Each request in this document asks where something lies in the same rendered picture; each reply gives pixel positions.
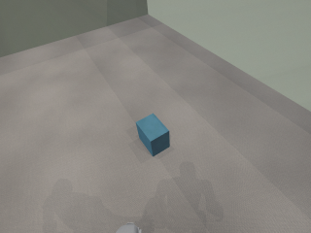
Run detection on carton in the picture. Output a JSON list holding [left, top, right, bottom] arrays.
[[135, 113, 170, 157]]

